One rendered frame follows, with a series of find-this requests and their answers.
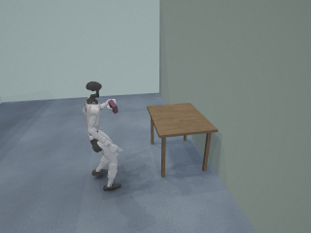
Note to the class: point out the robot left thigh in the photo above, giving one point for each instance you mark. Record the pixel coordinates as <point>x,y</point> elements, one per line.
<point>106,136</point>

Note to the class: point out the left robot forearm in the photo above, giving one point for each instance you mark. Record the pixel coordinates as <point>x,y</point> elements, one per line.
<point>103,106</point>

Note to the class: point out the robot left hand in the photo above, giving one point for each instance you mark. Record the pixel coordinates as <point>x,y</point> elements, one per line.
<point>107,104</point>

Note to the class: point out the right robot upper arm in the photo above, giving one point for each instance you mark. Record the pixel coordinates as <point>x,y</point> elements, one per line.
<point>93,114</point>

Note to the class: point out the sponge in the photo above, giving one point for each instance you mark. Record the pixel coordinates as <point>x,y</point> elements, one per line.
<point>113,105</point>

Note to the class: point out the humanoid robot head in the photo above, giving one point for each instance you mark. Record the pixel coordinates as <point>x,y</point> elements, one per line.
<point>93,86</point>

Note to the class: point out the robot right hand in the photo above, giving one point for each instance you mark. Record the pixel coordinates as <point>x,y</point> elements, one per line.
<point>112,148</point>

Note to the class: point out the right robot forearm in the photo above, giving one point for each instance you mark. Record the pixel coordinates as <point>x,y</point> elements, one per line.
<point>96,135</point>

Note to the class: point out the table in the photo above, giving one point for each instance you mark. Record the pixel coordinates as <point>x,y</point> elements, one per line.
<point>183,119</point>

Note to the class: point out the left robot upper arm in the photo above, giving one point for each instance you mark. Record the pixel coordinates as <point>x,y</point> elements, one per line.
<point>84,109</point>

